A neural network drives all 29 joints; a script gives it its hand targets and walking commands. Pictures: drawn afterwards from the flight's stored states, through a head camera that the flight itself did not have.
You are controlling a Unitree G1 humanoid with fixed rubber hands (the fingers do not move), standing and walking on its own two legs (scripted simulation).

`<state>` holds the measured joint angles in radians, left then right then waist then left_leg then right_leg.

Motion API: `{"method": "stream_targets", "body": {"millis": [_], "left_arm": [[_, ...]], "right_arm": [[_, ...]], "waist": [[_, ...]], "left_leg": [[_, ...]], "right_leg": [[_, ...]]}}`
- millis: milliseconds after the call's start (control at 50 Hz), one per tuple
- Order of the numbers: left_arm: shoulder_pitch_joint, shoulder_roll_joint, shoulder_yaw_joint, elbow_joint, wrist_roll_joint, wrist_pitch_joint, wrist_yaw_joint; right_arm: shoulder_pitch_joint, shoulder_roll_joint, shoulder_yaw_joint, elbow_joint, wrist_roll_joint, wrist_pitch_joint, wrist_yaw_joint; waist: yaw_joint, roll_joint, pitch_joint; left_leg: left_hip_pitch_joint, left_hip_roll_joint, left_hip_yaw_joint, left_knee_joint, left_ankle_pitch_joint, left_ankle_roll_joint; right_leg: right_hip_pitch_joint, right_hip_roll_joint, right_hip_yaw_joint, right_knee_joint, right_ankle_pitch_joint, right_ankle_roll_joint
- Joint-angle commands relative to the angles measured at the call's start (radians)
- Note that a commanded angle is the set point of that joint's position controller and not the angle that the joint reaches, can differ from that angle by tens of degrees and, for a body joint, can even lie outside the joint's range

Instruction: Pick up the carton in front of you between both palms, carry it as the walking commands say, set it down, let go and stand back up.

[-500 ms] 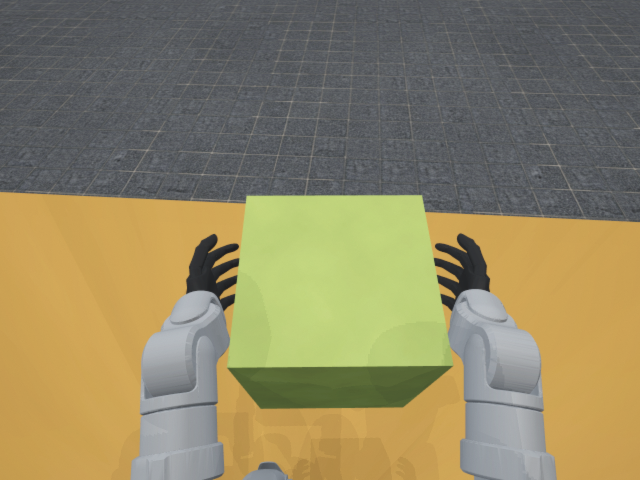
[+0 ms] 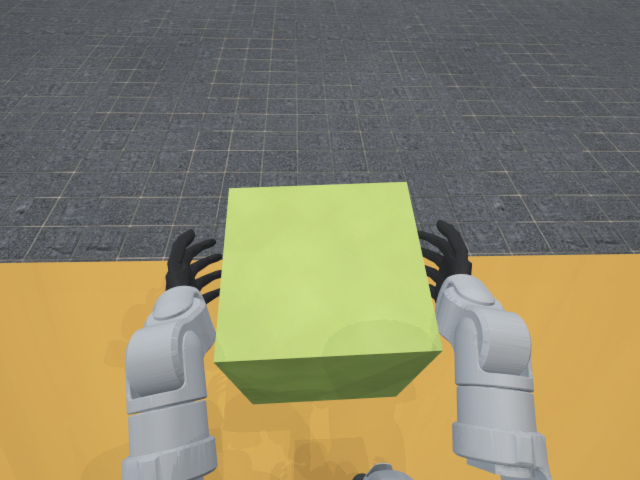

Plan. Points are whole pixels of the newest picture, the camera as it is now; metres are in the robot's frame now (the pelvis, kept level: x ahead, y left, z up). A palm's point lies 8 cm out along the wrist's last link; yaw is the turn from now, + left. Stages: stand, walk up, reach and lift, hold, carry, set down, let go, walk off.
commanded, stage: carry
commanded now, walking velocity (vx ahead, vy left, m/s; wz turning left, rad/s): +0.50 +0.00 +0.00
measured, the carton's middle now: (322, 304) +0.35 -0.01 +0.03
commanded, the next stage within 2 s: none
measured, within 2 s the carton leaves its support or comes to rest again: neither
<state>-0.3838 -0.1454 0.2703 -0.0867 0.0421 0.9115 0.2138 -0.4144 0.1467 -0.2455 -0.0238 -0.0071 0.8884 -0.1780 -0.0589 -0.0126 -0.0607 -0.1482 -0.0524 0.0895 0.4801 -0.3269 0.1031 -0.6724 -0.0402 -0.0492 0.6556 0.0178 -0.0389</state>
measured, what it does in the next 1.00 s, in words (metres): goes down: right foot 0.04 m lower, then left foot 0.03 m lower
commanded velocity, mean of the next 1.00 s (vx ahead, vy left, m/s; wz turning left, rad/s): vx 0.19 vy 0.00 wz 0.00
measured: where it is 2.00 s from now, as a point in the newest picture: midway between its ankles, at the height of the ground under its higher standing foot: (311, 382)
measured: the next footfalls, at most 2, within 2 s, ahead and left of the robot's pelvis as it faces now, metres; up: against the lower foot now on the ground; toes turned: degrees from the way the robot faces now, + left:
right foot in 0.10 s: +0.25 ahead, -0.08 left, -0.04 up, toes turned -4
left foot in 0.58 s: +0.55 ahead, +0.06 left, -0.07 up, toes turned +5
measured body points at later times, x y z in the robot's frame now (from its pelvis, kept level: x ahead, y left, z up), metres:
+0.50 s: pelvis +0.33 -0.02 -0.04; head +0.35 -0.03 +0.41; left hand +0.66 +0.15 +0.04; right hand +0.67 -0.17 +0.04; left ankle +0.45 +0.11 -0.74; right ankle +0.21 -0.07 -0.76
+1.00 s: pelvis +0.52 -0.01 -0.07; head +0.54 -0.02 +0.38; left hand +0.87 +0.14 +0.02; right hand +0.87 -0.17 +0.02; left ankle +0.51 +0.06 -0.80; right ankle +0.55 -0.12 -0.80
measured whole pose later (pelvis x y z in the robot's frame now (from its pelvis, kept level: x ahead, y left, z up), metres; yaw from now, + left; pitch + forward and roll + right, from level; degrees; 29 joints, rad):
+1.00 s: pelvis +0.52 -0.01 -0.07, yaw +0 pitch +4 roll -1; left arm -0.40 -0.15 0.26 -0.05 0.04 0.93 0.19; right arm -0.41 0.13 -0.25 -0.04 -0.03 0.93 -0.19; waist 0.00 0.03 -0.04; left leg -0.37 -0.01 0.11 0.64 -0.24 0.09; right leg -0.39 0.01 -0.04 0.58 -0.12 -0.02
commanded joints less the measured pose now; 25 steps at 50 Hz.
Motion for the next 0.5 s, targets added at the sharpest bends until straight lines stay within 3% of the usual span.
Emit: {"method": "stream_targets", "body": {"millis": [0,20,40,60,80,100,120,140,160,180,220,260,340,440,480], "left_arm": [[-0.446,-0.617,-0.558,0.04,-0.084,0.013,0.0],[-0.421,-0.611,-0.541,0.062,-0.072,0.018,-0.002],[-0.414,-0.606,-0.523,0.071,-0.06,0.022,-0.003],[-0.401,-0.595,-0.504,0.084,-0.052,0.023,-0.001],[-0.427,-0.59,-0.509,0.084,-0.062,0.022,0.004],[-0.439,-0.616,-0.523,0.092,-0.085,0.019,0.005],[-0.47,-0.685,-0.547,0.067,-0.11,0.009,-0.005],[-0.523,-0.748,-0.579,0.056,-0.139,-0.006,-0.018],[-0.573,-0.787,-0.602,0.035,-0.164,-0.018,-0.032],[-0.628,-0.813,-0.631,0.007,-0.183,-0.034,-0.044],[-0.651,-0.823,-0.668,-0.006,-0.21,-0.057,-0.056],[-0.62,-0.798,-0.674,-0.018,-0.216,-0.074,-0.059],[-0.527,-0.735,-0.659,-0.011,-0.197,-0.078,-0.044],[-0.468,-0.671,-0.64,-0.019,-0.176,-0.054,-0.023],[-0.456,-0.65,-0.626,-0.011,-0.164,-0.04,-0.014]], "right_arm": [[-0.412,0.623,0.56,-0.024,0.093,0.022,-0.025],[-0.42,0.631,0.567,-0.015,0.091,0.029,-0.026],[-0.435,0.64,0.571,-0.008,0.094,0.034,-0.024],[-0.47,0.648,0.574,-0.009,0.102,0.039,-0.023],[-0.466,0.666,0.569,-0.005,0.11,0.041,-0.021],[-0.492,0.672,0.559,-0.006,0.109,0.038,-0.023],[-0.493,0.715,0.558,-0.026,0.114,0.029,-0.025],[-0.528,0.747,0.554,-0.037,0.106,0.018,-0.024],[-0.546,0.765,0.544,-0.027,0.101,0.007,-0.02],[-0.55,0.781,0.541,-0.025,0.087,-0.007,-0.017],[-0.54,0.778,0.539,-0.013,0.067,-0.027,-0.017],[-0.506,0.758,0.551,-0.02,0.053,-0.047,-0.022],[-0.44,0.697,0.552,-0.038,0.037,-0.054,-0.034],[-0.428,0.632,0.548,-0.077,0.054,-0.028,-0.035],[-0.412,0.603,0.538,-0.077,0.055,-0.011,-0.036]], "waist": [[-0.011,0.139,-0.277],[0.035,0.123,-0.313],[0.087,0.067,-0.37],[0.125,-0.089,-0.433],[0.127,-0.29,-0.518],[0.129,-0.244,-0.536],[0.124,-0.141,-0.507],[0.124,-0.037,-0.426],[0.121,0.014,-0.359],[0.097,0.011,-0.345],[0.089,-0.049,-0.357],[0.103,-0.084,-0.358],[0.126,-0.084,-0.341],[0.159,-0.098,-0.27],[0.122,-0.118,-0.285]], "left_leg": [[0.229,0.157,-0.087,0.147,0.821,0.022],[0.172,0.141,-0.05,0.283,0.793,-0.009],[0.046,0.123,-0.021,0.446,0.634,-0.035],[-0.246,0.068,-0.026,0.673,0.234,-0.063],[-0.544,-0.032,-0.081,0.918,-0.314,-0.085],[-0.633,-0.007,-0.128,1.027,-0.292,-0.058],[-0.676,0.018,-0.134,1.022,-0.234,-0.047],[-0.658,0.065,-0.128,0.922,-0.172,-0.047],[-0.609,0.082,-0.127,0.836,-0.131,-0.048],[-0.561,0.087,-0.115,0.77,-0.107,-0.052],[-0.521,0.101,-0.094,0.685,-0.061,-0.052],[-0.557,0.106,-0.08,0.592,-0.001,-0.054],[-0.599,0.095,-0.048,0.402,0.19,-0.055],[-0.502,0.002,0.077,0.084,0.405,-0.048],[-0.299,-0.047,0.115,-0.041,0.517,-0.043]], "right_leg": [[0.228,0.1,-0.12,-0.261,0.156,-0.052],[0.384,0.093,-0.126,-0.302,0.19,-0.063],[0.587,0.026,-0.08,-0.264,0.243,-0.068],[0.862,-0.162,0.137,-0.106,0.59,-0.135],[1.07,-0.367,0.482,-0.059,0.665,-0.274],[1.045,-0.382,0.57,-0.1,0.375,-0.312],[0.971,-0.323,0.53,-0.18,0.129,-0.3],[0.838,-0.296,0.484,-0.216,0.009,-0.264],[0.701,-0.266,0.423,-0.247,0.007,-0.231],[0.624,-0.247,0.383,-0.265,-0.011,-0.211],[0.576,-0.229,0.326,-0.286,-0.011,-0.21],[0.628,-0.211,0.277,-0.271,0.129,-0.212],[0.719,-0.16,0.173,-0.225,0.364,-0.154],[0.784,-0.056,0.044,-0.121,0.557,-0.082],[0.721,-0.034,0.002,0.011,0.591,-0.049]]}}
